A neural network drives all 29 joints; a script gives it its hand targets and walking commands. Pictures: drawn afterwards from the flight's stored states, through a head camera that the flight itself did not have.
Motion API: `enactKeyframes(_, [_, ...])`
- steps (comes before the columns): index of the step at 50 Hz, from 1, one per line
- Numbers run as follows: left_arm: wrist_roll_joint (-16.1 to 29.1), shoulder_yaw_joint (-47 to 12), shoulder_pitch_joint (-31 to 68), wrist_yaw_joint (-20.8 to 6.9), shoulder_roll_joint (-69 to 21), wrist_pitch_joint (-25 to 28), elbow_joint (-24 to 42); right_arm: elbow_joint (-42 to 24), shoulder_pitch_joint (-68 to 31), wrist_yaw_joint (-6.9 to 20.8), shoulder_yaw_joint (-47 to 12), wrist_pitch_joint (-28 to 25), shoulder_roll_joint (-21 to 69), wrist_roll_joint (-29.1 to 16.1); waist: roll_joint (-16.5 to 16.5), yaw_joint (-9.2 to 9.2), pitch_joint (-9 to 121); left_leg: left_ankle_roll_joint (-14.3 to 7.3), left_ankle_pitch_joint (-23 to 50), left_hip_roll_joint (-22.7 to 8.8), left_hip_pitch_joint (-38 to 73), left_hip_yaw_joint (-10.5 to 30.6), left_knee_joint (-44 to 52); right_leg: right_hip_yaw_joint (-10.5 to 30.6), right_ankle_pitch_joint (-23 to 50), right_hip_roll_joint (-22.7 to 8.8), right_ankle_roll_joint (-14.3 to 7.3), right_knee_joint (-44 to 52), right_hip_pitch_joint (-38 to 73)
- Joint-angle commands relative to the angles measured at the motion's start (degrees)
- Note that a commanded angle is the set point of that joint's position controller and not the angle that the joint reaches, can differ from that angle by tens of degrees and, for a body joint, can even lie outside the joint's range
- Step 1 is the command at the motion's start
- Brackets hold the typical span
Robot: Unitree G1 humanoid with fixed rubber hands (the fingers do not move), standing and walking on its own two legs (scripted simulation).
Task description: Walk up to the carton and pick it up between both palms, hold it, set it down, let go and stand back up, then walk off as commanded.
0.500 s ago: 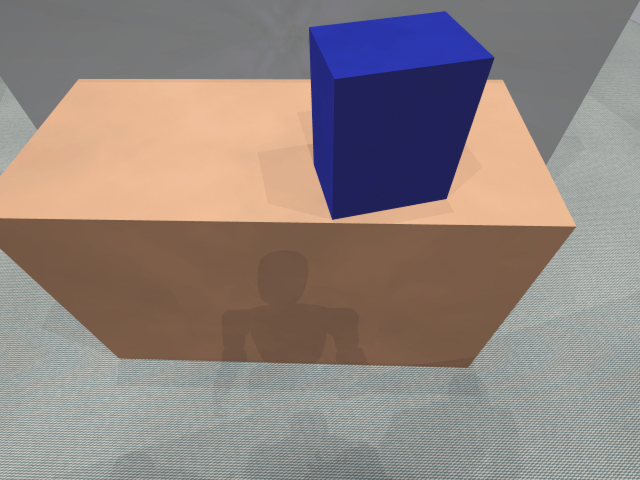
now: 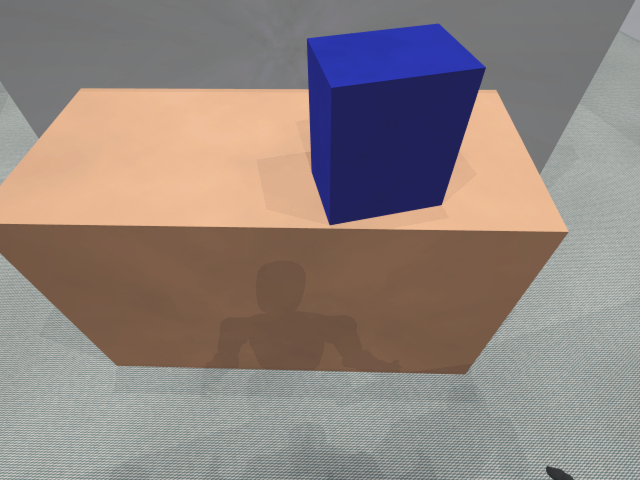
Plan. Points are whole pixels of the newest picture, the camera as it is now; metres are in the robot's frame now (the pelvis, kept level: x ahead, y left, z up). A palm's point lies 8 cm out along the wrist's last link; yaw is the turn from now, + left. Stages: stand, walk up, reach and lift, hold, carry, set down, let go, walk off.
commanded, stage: stand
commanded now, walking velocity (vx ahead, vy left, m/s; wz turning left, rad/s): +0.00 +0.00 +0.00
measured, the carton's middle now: (381, 130) +0.66 -0.10 +0.06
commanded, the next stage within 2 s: none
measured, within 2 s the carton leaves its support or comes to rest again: neither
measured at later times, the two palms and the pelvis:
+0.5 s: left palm out of the picture +0.07 +0.30 -0.11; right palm out of the picture +0.06 -0.31 -0.11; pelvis +0.00 +0.00 +0.00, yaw -1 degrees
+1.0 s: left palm out of the picture +0.06 +0.31 -0.11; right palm out of the picture +0.05 -0.30 -0.12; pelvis -0.01 +0.00 +0.00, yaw -1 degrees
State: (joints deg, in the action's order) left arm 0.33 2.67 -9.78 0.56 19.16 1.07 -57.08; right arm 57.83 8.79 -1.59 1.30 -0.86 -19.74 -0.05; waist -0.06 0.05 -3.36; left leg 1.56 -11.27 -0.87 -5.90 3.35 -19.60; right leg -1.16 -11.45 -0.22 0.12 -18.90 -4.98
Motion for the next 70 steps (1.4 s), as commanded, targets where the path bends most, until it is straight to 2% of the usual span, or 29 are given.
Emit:
enactKeyframes(1, [-0.3, 1.7, 0.6, 0.4, 9.1, 1.2, 3.3, -1.4, 2.0, -0.2, 1.7, -1.3, -8.8, -0.2, 3.0, -1.04, 1.0, -2.5, 7.6, -6.3, -1.3, 3.4, 4.0, 5.0, 9.1, -8.2, -1.5, 2.3, 0.2])
enactKeyframes(3, [-0.1, 2.0, 1.4, 0.6, 9.7, 1.7, 3.6, -2.5, -2.7, 0.1, 2.1, -1.6, -11.8, 0.0, -0.3, 1.22, 3.7, -2.6, 8.4, -6.3, -1.6, 3.7, 3.4, 4.4, 6.7, -7.7, -1.2, 2.3, 1.2])
enactKeyframes(5, [0.0, 1.3, 1.9, 0.3, 9.9, 1.3, 3.3, -2.1, -0.6, 0.0, 2.3, -2.1, -12.1, -0.6, -3.5, 0.06, 4.2, -2.7, 9.2, -7.2, 1.0, 3.6, 2.8, 5.0, 9.8, -7.9, -1.2, 3.1, 0.1])
enactKeyframes(6, [0.1, 2.1, 1.0, 0.8, 11.4, 1.6, 2.9, -1.3, 0.5, -0.1, 1.9, -1.5, -10.6, -0.3, 0.6, 0.39, 2.3, -2.1, 10.9, -5.9, 0.5, 2.4, 2.4, 4.5, 10.6, -7.6, -1.1, 1.8, 0.2])
enactKeyframes(11, [0.1, 1.9, 1.0, 0.4, 11.3, 1.4, 1.9, -1.8, -1.4, -0.2, 1.2, -1.3, -9.4, 0.1, 1.6, 0.54, 1.9, -1.8, 9.7, -6.0, -0.9, 2.1, 2.8, 4.9, 8.4, -7.7, -1.0, 2.3, 0.3])
enactKeyframes(14, [0.0, 1.7, -0.3, 0.9, 12.3, 1.4, 1.5, -1.0, 0.4, -0.2, 1.0, -1.1, -9.9, -0.4, -1.7, 0.45, 5.1, -2.2, 11.7, -6.6, 0.9, 2.7, 2.6, 4.8, 12.5, -7.9, -1.3, 2.2, 2.5])
enactKeyframes(16, [-0.1, 1.4, 0.6, 0.9, 11.4, 1.2, 1.1, 0.1, 0.9, -0.6, 1.5, -1.1, -11.6, -0.1, 1.9, -0.38, 4.3, -2.0, 10.3, -6.1, 1.6, 2.0, 2.2, 5.7, 12.4, -8.6, -1.8, 2.7, 1.1])
enactKeyframes(18, [0.4, 1.6, 1.6, 0.6, 12.6, 1.5, 2.1, 0.3, 1.5, -0.3, 1.7, -1.2, -12.6, 0.1, -1.8, -0.41, 3.3, -2.2, 9.7, -6.7, 1.4, 2.4, 2.8, 5.4, 9.6, -8.2, -1.4, 2.6, -0.2])
enactKeyframes(19, [0.6, 1.0, 2.1, 0.4, 10.8, 1.3, 2.1, -0.7, -0.1, -0.6, 0.9, -1.4, -10.1, 0.0, 1.4, -0.15, 0.3, -1.6, 11.0, -6.7, 0.0, 2.0, 2.3, 5.4, 10.6, -7.9, -1.0, 2.0, -0.8])
enactKeyframes(20, [0.4, 1.2, -0.4, 0.3, 11.2, 1.1, 0.6, -0.3, 0.6, -0.6, 1.3, -1.3, -11.4, -0.1, -1.9, -0.06, 3.0, -2.1, 10.7, -6.8, 0.3, 3.2, 3.0, 3.8, 10.8, -7.3, -1.1, 2.2, 0.7])
enactKeyframes(23, [0.5, 1.3, 0.5, 0.6, 12.4, 1.3, 2.2, -0.2, 1.1, -0.5, 1.2, -1.0, -12.5, -0.3, 3.0, 0.27, 3.5, -2.1, 11.2, -6.6, 0.4, 2.8, 2.6, 6.2, 8.7, -8.3, -1.3, 2.2, 1.8])
enactKeyframes(25, [-0.1, 1.9, 3.7, 0.8, 14.0, 0.9, 1.7, -0.1, 1.5, -0.3, 1.6, -1.4, -11.8, -0.1, -1.5, -1.59, 3.2, -1.9, 11.5, -6.7, 2.8, 3.1, 3.0, 5.2, 8.8, -7.6, -1.5, 2.4, -0.7])
enactKeyframes(26, [0.6, 1.3, 0.6, 0.6, 11.7, 1.1, 1.4, -0.1, -0.2, -0.5, 0.9, -1.3, -12.2, 0.2, 1.5, 0.75, 4.0, -2.1, 11.2, -6.8, 0.9, 2.3, 2.3, 4.4, 9.4, -7.4, -0.8, 3.0, 1.2])
enactKeyframes(32, [0.2, 1.5, 0.8, 0.7, 12.1, 0.9, 0.8, 0.3, -1.7, -0.3, 1.0, -0.8, -11.3, 0.0, 0.8, 0.85, 3.1, -1.7, 8.7, -6.3, 0.0, 1.9, 4.3, 5.1, 8.7, -8.0, -2.0, 2.0, 1.7])
enactKeyframes(34, [0.3, 1.4, 2.2, 0.6, 13.1, 0.7, 0.8, -0.2, 0.7, -0.1, 1.2, -1.6, -11.0, -0.2, -0.8, -0.95, 2.7, -2.1, 9.2, -6.8, 1.8, 2.8, 4.2, 4.5, 9.5, -7.6, -1.1, 3.5, 0.2])
enactKeyframes(35, [-0.1, 1.4, 0.6, 0.6, 11.2, 1.0, 0.3, 0.7, -0.7, -0.2, 0.6, -1.2, -11.1, -0.3, 1.1, 0.6, 0.7, -2.1, 7.9, -6.7, 0.4, 2.8, 4.2, 4.4, 6.7, -7.1, -0.8, 3.9, 0.0])
enactKeyframes(44, [0.1, 1.4, 0.6, 1.0, 12.8, 1.0, 0.5, 0.1, 0.3, 0.0, 0.8, -0.7, -10.9, -0.3, 1.3, 0.04, 0.4, -2.1, 4.7, -6.7, -0.6, 2.1, 4.0, 6.6, 0.3, -8.1, -1.0, 5.2, -1.4])
enactKeyframes(46, [0.4, 0.7, 1.8, 0.5, 10.9, 0.8, 1.1, -0.3, -0.9, -0.3, 1.1, -0.5, -12.1, -0.1, -4.1, 0.93, 3.0, -2.2, 3.5, -6.9, -0.7, 2.4, 4.4, 6.1, -1.4, -8.0, -1.3, 4.3, -1.3])
enactKeyframes(50, [0.6, 0.7, 1.1, 0.3, 10.6, 1.0, 0.2, -0.7, -2.1, -0.2, 1.6, -1.7, -13.5, -0.4, 2.4, 0.63, 3.5, -2.3, 6.6, -6.3, -0.7, 2.3, 4.0, 6.2, 8.3, -7.9, -1.2, 4.3, 1.0])
enactKeyframes(54, [0.5, 1.2, 1.9, 0.4, 11.9, 1.2, 0.5, 0.1, -0.6, -0.3, 1.0, -1.1, -11.5, -0.2, -0.6, 0.01, 2.0, -2.0, 7.6, -6.9, 1.0, 2.1, 4.0, 5.8, 8.1, -7.5, -1.3, 4.1, -1.3])
enactKeyframes(55, [0.4, 0.6, 1.2, 0.2, 11.4, 1.0, 0.4, -0.2, 0.5, -0.4, 1.1, -1.0, -12.4, -0.6, 2.3, -1.01, 3.8, -2.1, 6.0, -6.6, 2.1, 1.8, 3.9, 5.4, 7.4, -7.4, -1.2, 4.2, -0.9])
enactKeyframes(56, [0.6, 0.8, 1.8, 0.6, 11.4, 0.8, 0.8, -0.5, -1.1, -0.6, 0.9, -0.9, -11.3, 0.1, -1.0, 1.12, 2.1, -1.9, 8.1, -6.7, -0.4, 2.3, 3.8, 4.8, 7.6, -7.7, -1.3, 3.2, 0.5])
enactKeyframes(57, [0.0, 1.4, 0.6, 1.1, 12.7, 1.2, 0.2, -0.2, 0.0, -0.3, 0.8, -0.5, -10.4, -0.2, 0.4, -0.03, 2.3, -2.4, 6.5, -6.6, -0.5, 2.5, 4.9, 5.6, 6.3, -7.8, -1.4, 3.3, -1.5])
enactKeyframes(58, [0.3, 1.2, 0.7, 0.9, 13.1, 1.2, 0.3, -0.3, -1.4, -0.3, 0.3, -0.6, -9.9, 0.2, -2.4, 0.45, 3.3, -2.6, 6.9, -6.9, 0.1, 2.5, 3.7, 5.4, 6.1, -7.4, -1.1, 3.8, 0.3])
enactKeyframes(60, [0.1, 1.2, 0.3, 0.5, 11.4, 0.8, 0.3, -1.0, -2.0, 0.0, 1.0, -1.4, -12.1, -0.4, 3.5, 0.05, 3.2, -1.9, 7.9, -6.8, -0.1, 2.0, 3.3, 5.7, 9.3, -8.7, -2.0, 2.7, -0.6])
enactKeyframes(61, [-0.1, 1.4, 1.3, 0.9, 12.9, 1.1, 0.8, 0.5, 0.3, 0.1, 0.8, -1.0, -10.2, 0.0, 0.3, -0.21, 3.5, -1.6, 9.4, -6.2, 1.3, 1.9, 3.4, 4.9, 10.1, -7.6, -1.4, 2.7, -1.1])
enactKeyframes(66, [0.5, 1.3, 0.1, 0.8, 11.1, 1.1, 0.4, -0.4, -1.8, -0.2, 1.3, -0.8, -12.2, -0.2, -1.4, 0.7, 2.6, -1.6, 9.0, -6.3, -0.5, 2.2, 3.5, 4.6, 9.2, -7.2, -1.2, 2.8, 0.9])
enactKeyframes(69, [-0.1, 2.0, 1.5, 0.9, 14.0, 1.2, 0.4, 0.2, -1.0, -0.2, 1.0, -1.1, -11.4, 0.2, 0.4, -0.4, 2.8, -1.9, 7.6, -6.4, 1.3, 2.0, 3.9, 5.5, 8.1, -7.6, -1.4, 2.7, -0.8])
enactKeyframes(70, [-0.1, 1.5, 1.6, 0.6, 11.9, 1.2, 1.1, -0.3, -2.6, 0.2, 0.5, -1.0, -10.5, -0.1, 0.6, 1.14, 3.1, -2.0, 7.6, -6.3, -0.7, 1.8, 3.3, 4.9, 7.5, -7.1, -0.8, 3.6, 1.2])
